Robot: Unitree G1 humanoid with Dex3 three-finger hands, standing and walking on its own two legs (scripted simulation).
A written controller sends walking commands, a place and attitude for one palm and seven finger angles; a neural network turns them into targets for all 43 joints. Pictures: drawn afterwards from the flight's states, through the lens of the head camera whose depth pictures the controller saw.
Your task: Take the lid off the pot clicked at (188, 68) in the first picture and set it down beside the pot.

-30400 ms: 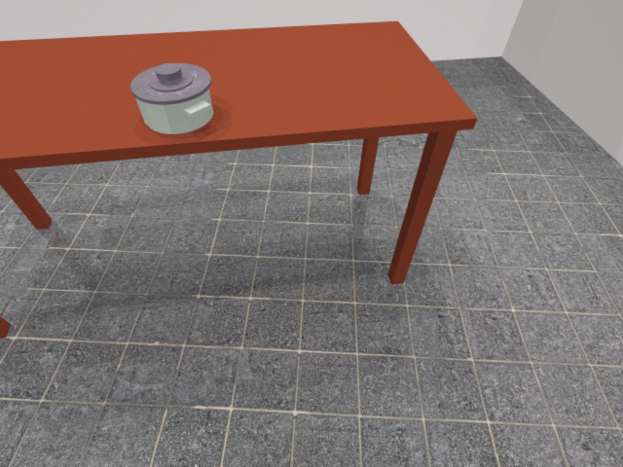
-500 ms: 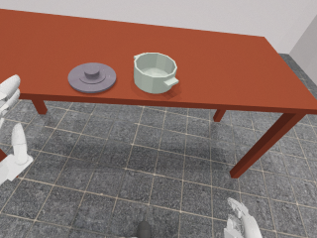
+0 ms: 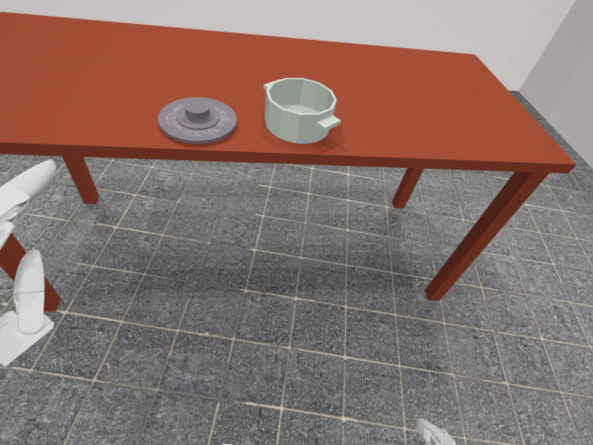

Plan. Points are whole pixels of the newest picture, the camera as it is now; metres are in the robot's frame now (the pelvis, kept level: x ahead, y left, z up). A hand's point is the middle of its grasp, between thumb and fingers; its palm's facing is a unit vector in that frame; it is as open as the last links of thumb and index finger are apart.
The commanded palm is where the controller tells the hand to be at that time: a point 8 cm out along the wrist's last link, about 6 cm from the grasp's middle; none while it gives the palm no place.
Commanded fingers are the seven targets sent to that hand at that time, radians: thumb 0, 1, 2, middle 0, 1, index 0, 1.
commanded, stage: stop stepping back and stand still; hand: left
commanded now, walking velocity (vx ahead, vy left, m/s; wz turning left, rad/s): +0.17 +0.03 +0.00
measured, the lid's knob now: (197, 109) +0.77 +0.26 +0.01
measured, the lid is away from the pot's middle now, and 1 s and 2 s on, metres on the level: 0.23 0.23 0.23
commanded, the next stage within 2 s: let the arm hang, fingers relaxed in 0.36 s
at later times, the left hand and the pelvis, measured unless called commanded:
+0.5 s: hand (82, 358) +0.21 +0.26 +0.02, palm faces +0.18 -0.86 -0.48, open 7.4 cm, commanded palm none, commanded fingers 0.00 0.90 0.90 -0.20 -0.30 -0.20 -0.30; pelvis +0.01 +0.03 -0.03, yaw +5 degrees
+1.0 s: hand out of the picture +0.06 +0.22 -0.19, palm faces +0.10 -0.97 -0.23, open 7.3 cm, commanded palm none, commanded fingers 0.00 0.90 0.90 -0.20 -0.30 -0.20 -0.30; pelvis +0.09 +0.04 -0.02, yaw +5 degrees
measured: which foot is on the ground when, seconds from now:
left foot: up 0.00-0.20, down 0.22-0.40, up 0.42-0.62, down 0.64-1.00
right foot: up 0.00-0.00, down 0.02-0.22, up 0.24-0.38, down 0.40-1.00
